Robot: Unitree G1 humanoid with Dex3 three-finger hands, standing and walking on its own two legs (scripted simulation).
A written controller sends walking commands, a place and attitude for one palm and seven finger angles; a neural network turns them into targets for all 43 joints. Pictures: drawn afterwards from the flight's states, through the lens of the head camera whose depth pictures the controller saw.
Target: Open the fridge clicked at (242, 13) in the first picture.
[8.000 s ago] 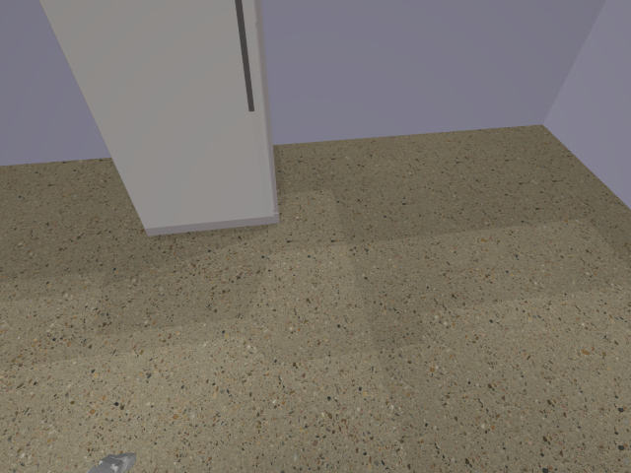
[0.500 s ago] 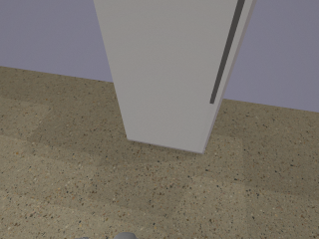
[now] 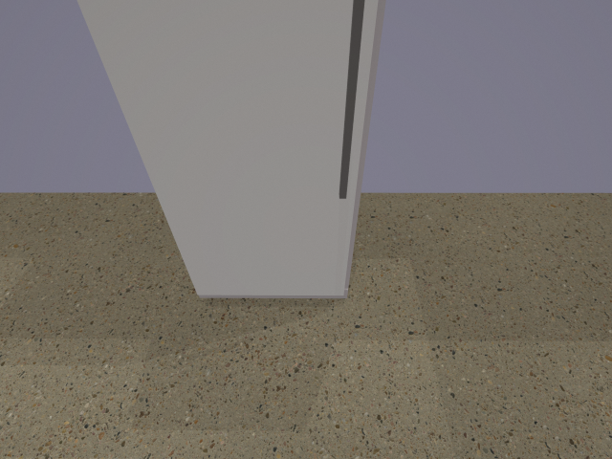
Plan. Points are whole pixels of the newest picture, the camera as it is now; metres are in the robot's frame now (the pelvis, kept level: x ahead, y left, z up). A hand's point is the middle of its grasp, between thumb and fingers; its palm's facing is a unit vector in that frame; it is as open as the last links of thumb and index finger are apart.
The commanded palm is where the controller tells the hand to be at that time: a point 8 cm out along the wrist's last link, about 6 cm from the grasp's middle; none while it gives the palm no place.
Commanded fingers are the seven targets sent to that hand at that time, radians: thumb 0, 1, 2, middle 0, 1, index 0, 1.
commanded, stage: take the last steps up to it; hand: right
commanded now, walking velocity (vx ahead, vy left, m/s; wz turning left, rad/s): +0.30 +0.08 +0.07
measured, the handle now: (349, 104) +0.76 -0.06 +0.09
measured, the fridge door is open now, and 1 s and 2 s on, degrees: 0 0 0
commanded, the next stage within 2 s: come to a stop and stand still in 0.84 s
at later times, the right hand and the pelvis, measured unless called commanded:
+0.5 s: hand (400, 420) +0.23 -0.14 -0.17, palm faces -0.05 +0.98 -0.21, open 7.4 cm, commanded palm none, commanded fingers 0.00 -0.90 -0.90 0.20 0.30 0.20 0.30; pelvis +0.12 +0.04 -0.02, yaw +3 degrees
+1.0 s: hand (388, 407) +0.25 -0.12 -0.18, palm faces +0.03 +0.99 -0.13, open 7.4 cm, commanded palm none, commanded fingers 0.00 -0.90 -0.90 0.20 0.30 0.20 0.30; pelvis +0.26 +0.04 +0.01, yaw +2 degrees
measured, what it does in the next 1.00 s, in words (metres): walks ahead: left foot, then right foot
